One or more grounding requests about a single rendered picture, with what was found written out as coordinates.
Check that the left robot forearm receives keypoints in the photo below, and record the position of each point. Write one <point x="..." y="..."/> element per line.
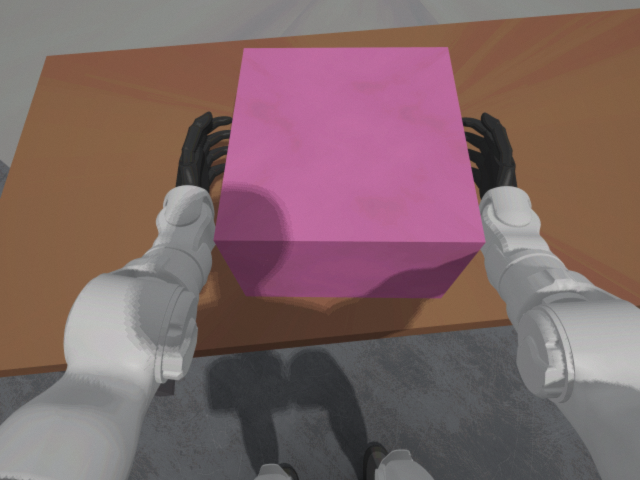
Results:
<point x="181" y="254"/>

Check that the robot left upper arm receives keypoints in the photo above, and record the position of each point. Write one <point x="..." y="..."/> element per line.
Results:
<point x="128" y="336"/>

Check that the robot right shin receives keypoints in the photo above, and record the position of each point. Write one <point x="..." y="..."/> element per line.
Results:
<point x="396" y="455"/>

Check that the carton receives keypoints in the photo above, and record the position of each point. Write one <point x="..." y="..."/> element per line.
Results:
<point x="347" y="175"/>

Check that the robot right hand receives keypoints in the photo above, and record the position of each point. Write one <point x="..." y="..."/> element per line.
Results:
<point x="495" y="162"/>

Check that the robot left shin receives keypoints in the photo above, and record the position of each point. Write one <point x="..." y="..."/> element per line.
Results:
<point x="272" y="469"/>

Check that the robot shin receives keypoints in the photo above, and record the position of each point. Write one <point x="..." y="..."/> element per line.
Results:
<point x="272" y="469"/>
<point x="396" y="455"/>

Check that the robot left hand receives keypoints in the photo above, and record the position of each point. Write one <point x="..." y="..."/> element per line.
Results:
<point x="195" y="161"/>

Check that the table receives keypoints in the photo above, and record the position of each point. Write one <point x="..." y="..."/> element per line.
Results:
<point x="102" y="140"/>

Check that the robot right upper arm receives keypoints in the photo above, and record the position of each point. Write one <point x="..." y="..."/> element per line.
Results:
<point x="585" y="357"/>

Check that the right robot forearm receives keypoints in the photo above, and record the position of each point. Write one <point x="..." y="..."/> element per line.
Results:
<point x="518" y="261"/>

